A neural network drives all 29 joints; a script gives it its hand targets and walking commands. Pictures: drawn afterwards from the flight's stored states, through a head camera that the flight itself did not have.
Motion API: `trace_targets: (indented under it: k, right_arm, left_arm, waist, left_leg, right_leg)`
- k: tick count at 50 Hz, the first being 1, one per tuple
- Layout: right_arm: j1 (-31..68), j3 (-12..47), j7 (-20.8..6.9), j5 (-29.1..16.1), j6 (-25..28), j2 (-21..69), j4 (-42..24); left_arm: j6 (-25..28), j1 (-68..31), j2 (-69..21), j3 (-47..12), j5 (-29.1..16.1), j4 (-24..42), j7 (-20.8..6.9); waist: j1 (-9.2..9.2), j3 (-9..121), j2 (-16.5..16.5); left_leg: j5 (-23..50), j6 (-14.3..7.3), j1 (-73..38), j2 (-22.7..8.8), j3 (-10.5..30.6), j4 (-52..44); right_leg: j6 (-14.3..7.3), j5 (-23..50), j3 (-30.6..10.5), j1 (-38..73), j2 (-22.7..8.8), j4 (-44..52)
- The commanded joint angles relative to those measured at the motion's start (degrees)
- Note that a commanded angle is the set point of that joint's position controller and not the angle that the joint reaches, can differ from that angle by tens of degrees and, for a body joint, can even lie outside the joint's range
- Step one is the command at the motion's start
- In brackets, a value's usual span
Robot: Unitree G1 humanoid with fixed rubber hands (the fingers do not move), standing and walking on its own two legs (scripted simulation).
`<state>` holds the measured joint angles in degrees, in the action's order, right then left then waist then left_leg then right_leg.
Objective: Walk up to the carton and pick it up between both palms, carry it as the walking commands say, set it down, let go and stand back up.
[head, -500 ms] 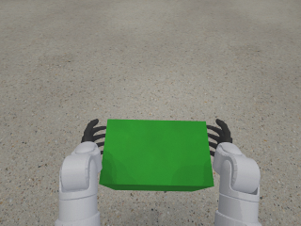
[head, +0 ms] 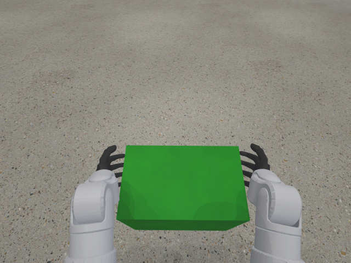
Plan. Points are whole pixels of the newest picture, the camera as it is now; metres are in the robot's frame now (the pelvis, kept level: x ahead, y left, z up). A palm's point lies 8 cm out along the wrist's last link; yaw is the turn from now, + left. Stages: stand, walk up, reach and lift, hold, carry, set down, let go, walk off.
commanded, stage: carry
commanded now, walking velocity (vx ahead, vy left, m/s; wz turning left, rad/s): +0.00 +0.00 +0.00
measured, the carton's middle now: (181, 192) +0.30 -0.01 +0.00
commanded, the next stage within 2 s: none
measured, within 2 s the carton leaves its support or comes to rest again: neither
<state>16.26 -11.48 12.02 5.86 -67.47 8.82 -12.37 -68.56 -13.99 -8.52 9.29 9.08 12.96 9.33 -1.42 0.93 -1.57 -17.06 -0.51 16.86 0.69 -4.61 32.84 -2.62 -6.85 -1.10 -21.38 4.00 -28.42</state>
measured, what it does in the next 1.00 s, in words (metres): steps to the left: right foot, then left foot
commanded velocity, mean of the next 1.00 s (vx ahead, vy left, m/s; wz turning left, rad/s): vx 0.00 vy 0.17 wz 0.00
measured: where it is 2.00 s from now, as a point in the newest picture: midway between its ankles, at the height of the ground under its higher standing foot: outside the picture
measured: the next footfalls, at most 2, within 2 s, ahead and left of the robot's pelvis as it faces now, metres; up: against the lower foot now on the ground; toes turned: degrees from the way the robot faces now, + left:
right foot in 0.62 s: +0.01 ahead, -0.08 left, +0.00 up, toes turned -1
left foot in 0.80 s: +0.06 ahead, +0.20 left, +0.00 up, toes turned +6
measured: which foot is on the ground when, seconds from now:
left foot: down 0.00-0.64, up 0.66-0.78, down 0.80-1.00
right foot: down 0.00-0.40, up 0.42-0.60, down 0.62-0.80, up 0.82-1.00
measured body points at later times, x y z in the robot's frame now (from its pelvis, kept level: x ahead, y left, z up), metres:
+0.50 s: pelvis -0.01 +0.06 -0.01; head -0.05 +0.07 +0.44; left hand +0.27 +0.22 +0.07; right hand +0.27 -0.11 +0.09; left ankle +0.03 +0.09 -0.73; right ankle +0.03 -0.08 -0.70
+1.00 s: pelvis -0.04 +0.18 -0.01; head -0.02 +0.20 +0.44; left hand +0.27 +0.33 +0.06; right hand +0.26 +0.01 +0.08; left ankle +0.02 +0.19 -0.73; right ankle -0.08 +0.00 -0.66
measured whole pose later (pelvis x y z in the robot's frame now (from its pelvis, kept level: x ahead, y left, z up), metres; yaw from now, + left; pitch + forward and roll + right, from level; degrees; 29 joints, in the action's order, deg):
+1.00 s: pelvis -0.04 +0.18 -0.01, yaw -1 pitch +3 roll -4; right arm 16.8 -11.8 11.9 5.1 -65.6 9.2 -13.2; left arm -68.2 -14.8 -8.6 9.5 9.1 15.2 9.9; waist -1.5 1.6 0.2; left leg -15.0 -9.0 25.5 1.1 -8.1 36.6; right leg 6.2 -28.9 -0.3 -28.2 -2.1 -61.1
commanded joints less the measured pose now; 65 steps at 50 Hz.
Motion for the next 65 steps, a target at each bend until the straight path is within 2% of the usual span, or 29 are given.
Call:
trace_targets:
  k: [1,2,15,18,21,25,27,29,31,32,33,34,38,40,41,42,44,47,51,52,53,55,58,60,61,62,63,64,65]
  right_arm:
    - [26.5,42.6,-25.2,-24.4,-2.4,57.6,3.2]
    - [28.7,44.1,-25.0,-25.2,-2.4,57.7,0.3]
    - [28.2,42.4,-25.4,-25.1,-2.8,59.2,5.0]
    - [31.4,43.0,-25.0,-25.1,-2.6,58.0,2.0]
    - [29.7,41.1,-25.4,-24.5,-3.0,56.1,4.0]
    - [31.7,44.4,-24.5,-25.0,-2.6,57.5,1.4]
    - [35.5,44.5,-24.2,-26.1,-2.1,58.2,-2.4]
    - [32.8,44.8,-23.6,-24.9,-2.1,57.4,-2.0]
    - [33.4,44.3,-23.8,-26.5,-1.5,57.3,-3.4]
    - [34.1,45.4,-23.6,-26.7,-1.1,58.4,-4.7]
    - [34.4,46.3,-24.2,-26.9,-1.4,58.8,-3.9]
    - [32.2,45.5,-24.6,-26.0,-1.1,58.8,-2.3]
    - [28.3,43.4,-24.7,-25.9,-1.0,57.6,-1.9]
    - [24.5,41.6,-24.9,-23.9,-0.9,56.0,-0.1]
    - [24.7,41.5,-24.9,-24.8,-0.8,55.3,-1.2]
    - [25.6,42.5,-25.0,-25.3,-1.0,56.7,-1.5]
    - [26.8,43.3,-24.3,-25.2,-0.4,57.6,-3.3]
    - [26.4,42.5,-24.6,-24.4,-0.3,56.5,-3.2]
    - [22.0,41.3,-24.4,-24.0,-0.6,55.1,-0.6]
    - [23.9,41.4,-24.6,-24.1,-0.5,56.4,-1.5]
    - [22.1,42.0,-24.7,-23.6,-0.9,54.8,0.0]
    - [24.1,41.8,-24.7,-23.5,-0.8,55.6,0.0]
    - [26.8,42.8,-24.5,-23.5,-0.8,55.6,-2.5]
    - [24.4,41.6,-25.2,-23.6,-1.1,57.1,1.5]
    - [24.6,42.3,-24.7,-23.1,-0.3,55.4,-1.4]
    - [28.1,44.0,-24.8,-24.0,-0.4,55.5,-4.7]
    - [26.2,42.5,-25.0,-23.6,-0.8,57.6,-1.2]
    - [30.4,45.4,-24.7,-25.8,-0.2,57.9,-4.3]
    - [29.7,44.8,-24.9,-26.0,-0.4,56.7,-4.3]
  left_arm:
    - [-0.2,-36.5,-55.4,-43.1,-28.1,6.4,-21.3]
    - [0.0,-34.0,-54.6,-42.0,-27.2,6.6,-21.2]
    - [-0.5,-36.8,-55.7,-42.7,-26.8,4.3,-20.7]
    - [-1.3,-36.0,-55.4,-41.3,-25.9,2.8,-21.2]
    - [-1.6,-35.2,-56.2,-40.6,-25.6,-1.4,-21.2]
    - [-1.2,-37.4,-56.6,-41.5,-27.9,0.0,-21.9]
    - [-0.3,-36.3,-57.9,-40.8,-28.2,1.3,-21.2]
    - [-0.5,-33.7,-58.3,-39.5,-27.6,-0.8,-21.5]
    - [0.5,-30.6,-56.3,-39.4,-26.6,1.0,-21.2]
    - [1.4,-27.8,-56.5,-38.1,-25.2,2.2,-20.6]
    - [1.9,-29.3,-57.6,-38.1,-25.6,3.4,-20.5]
    - [2.0,-32.3,-58.4,-40.6,-26.5,6.1,-20.5]
    - [1.2,-30.5,-57.6,-41.6,-26.8,6.6,-19.3]
    - [0.6,-30.1,-56.0,-44.3,-26.7,6.8,-19.1]
    - [0.5,-28.9,-56.4,-43.6,-26.9,4.7,-19.1]
    - [0.9,-30.6,-57.2,-43.5,-26.5,4.9,-19.1]
    - [1.6,-31.3,-56.5,-43.8,-27.9,7.6,-20.0]
    - [1.4,-34.2,-56.7,-44.1,-28.5,7.6,-20.0]
    - [0.9,-30.5,-54.2,-43.7,-27.3,7.3,-19.4]
    - [1.3,-34.6,-55.9,-44.5,-27.9,9.4,-19.4]
    - [0.6,-28.1,-53.7,-42.6,-25.9,3.7,-19.3]
    - [0.8,-33.6,-54.8,-43.7,-27.7,5.5,-20.0]
    - [0.7,-28.6,-55.1,-41.8,-26.2,2.1,-20.1]
    - [1.3,-31.3,-55.4,-42.9,-27.0,3.6,-19.8]
    - [1.5,-29.5,-54.9,-43.2,-27.9,4.1,-20.3]
    - [1.8,-30.8,-56.9,-42.8,-27.8,4.4,-20.3]
    - [2.3,-35.5,-58.5,-45.7,-29.2,8.9,-20.0]
    - [2.6,-29.6,-56.4,-43.3,-27.8,4.3,-20.3]
    - [3.3,-32.7,-57.2,-44.1,-28.8,6.9,-19.9]
  waist:
    - [1.35,18.0,6.0]
    - [1.53,19.4,-0.3]
    - [1.29,22.0,-3.7]
    - [0.82,18.0,1.6]
    - [0.35,13.4,16.2]
    - [1.85,14.1,4.0]
    - [2.43,21.7,6.0]
    - [3.0,24.9,3.2]
    - [2.81,27.6,-8.9]
    - [3.18,29.9,-17.8]
    - [3.22,28.6,-14.8]
    - [2.8,27.0,-8.0]
    - [1.19,24.5,-3.1]
    - [1.58,29.5,20.0]
    - [0.82,28.3,20.0]
    - [0.63,27.4,11.5]
    - [0.64,24.7,6.6]
    - [0.79,25.2,6.2]
    - [1.11,26.3,12.8]
    - [0.9,27.5,9.2]
    - [1.01,25.9,6.4]
    - [1.03,21.1,8.7]
    - [1.86,22.3,4.1]
    - [2.69,24.0,8.9]
    - [2.37,27.0,9.4]
    - [2.81,25.7,7.6]
    - [4.43,27.6,11.6]
    - [4.41,30.0,-7.3]
    - [3.9,33.1,-26.4]
  left_leg:
    - [-14.7,-3.1,5.4,-9.2,9.7,-13.8]
    - [-17.8,-2.8,4.8,-7.4,7.8,-10.6]
    - [-4.5,-3.9,-3.3,-2.6,3.8,1.2]
    - [-11.3,-7.0,-1.9,-5.4,9.9,-3.5]
    - [-17.8,-12.9,15.0,-16.9,17.7,-21.6]
    - [10.7,-11.7,3.8,-12.7,10.3,-11.5]
    - [34.0,-11.2,-4.9,-11.4,8.0,-2.8]
    - [39.4,-8.0,-1.4,-9.9,7.4,3.5]
    - [5.6,-1.9,17.1,-3.4,4.9,12.2]
    - [-9.1,1.1,20.0,-3.4,6.3,19.3]
    - [-10.5,1.0,20.6,-5.3,8.6,22.8]
    - [-8.9,0.3,19.9,-5.1,8.9,18.6]
    - [3.8,-2.3,-2.3,-3.2,1.7,-5.7]
    - [47.7,-8.8,-15.0,-19.9,18.0,-6.2]
    - [57.0,-12.2,-17.4,-20.6,14.4,-2.9]
    - [57.0,-12.4,-19.6,-19.1,13.3,-3.3]
    - [50.8,-12.6,-16.6,-16.6,11.3,-4.0]
    - [29.0,-13.4,-11.7,-15.1,11.9,-8.9]
    - [19.1,-13.0,-10.9,-14.0,13.2,-12.0]
    - [18.1,-13.8,-12.3,-15.3,14.0,-12.4]
    - [12.3,-10.4,-10.1,-17.6,17.2,-15.4]
    - [9.0,-11.7,-5.1,-16.6,15.2,-17.0]
    - [-6.2,-4.6,-3.4,-15.9,14.1,-24.1]
    - [-7.3,4.0,-4.1,-14.4,13.5,-29.5]
    - [0.5,3.5,-8.0,-14.4,11.9,-27.0]
    - [9.7,10.6,-3.8,-12.1,7.1,-28.1]
    - [29.0,24.3,2.2,-7.1,0.2,-19.7]
    - [20.7,24.9,7.4,-1.6,-5.7,-4.6]
    - [-6.3,18.7,1.5,-5.7,5.9,30.7]
  right_leg:
    - [1.8,-9.4,-6.1,11.2,-5.7,3.7]
    - [1.0,-17.2,-8.8,10.7,-6.6,6.5]
    - [0.9,-19.7,-11.7,3.3,-14.9,9.9]
    - [4.0,-21.6,-7.7,-4.3,-10.7,4.1]
    - [5.0,-16.9,3.2,3.2,-0.8,-29.9]
    - [2.8,-20.1,4.2,-1.8,-5.2,-19.4]
    - [2.6,-15.0,6.7,3.0,-3.6,-7.9]
    - [1.1,-3.3,0.6,13.6,-8.4,4.8]
    - [-6.2,28.0,-20.7,29.4,-26.2,0.8]
    - [-10.1,38.2,-24.2,33.0,-31.8,-1.5]
    - [-10.1,40.8,-23.2,29.3,-31.8,-2.3]
    - [-7.4,33.6,-19.3,26.1,-28.7,-2.0]
    - [2.0,18.7,-4.8,9.1,-16.8,-8.9]
    - [8.8,-23.0,3.2,-5.4,-7.0,-26.8]
    - [9.8,-32.3,5.4,-10.1,-5.9,-31.6]
    - [9.6,-30.4,4.9,-11.6,-7.5,-35.9]
    - [7.7,-28.4,5.5,-13.9,-6.8,-36.5]
    - [7.9,-24.9,5.7,-11.1,-6.7,-37.2]
    - [7.0,-24.6,5.2,-7.5,-6.3,-31.6]
    - [6.8,-24.4,5.7,-7.3,-6.3,-27.6]
    - [6.3,-24.4,3.9,-6.1,-7.1,-30.0]
    - [5.8,-23.0,6.0,-5.7,-6.5,-25.7]
    - [4.6,-20.7,5.9,1.2,-6.1,-19.0]
    - [2.2,-20.7,7.5,7.2,-4.4,-8.4]
    - [1.0,-19.5,7.6,9.1,-4.1,-1.6]
    - [0.7,-18.1,10.7,17.3,-3.9,5.7]
    - [-1.7,-15.7,9.8,30.2,-7.2,15.4]
    - [-5.4,-11.2,-4.7,37.3,-18.8,19.2]
    - [-11.0,-10.1,-24.1,20.6,-36.3,15.7]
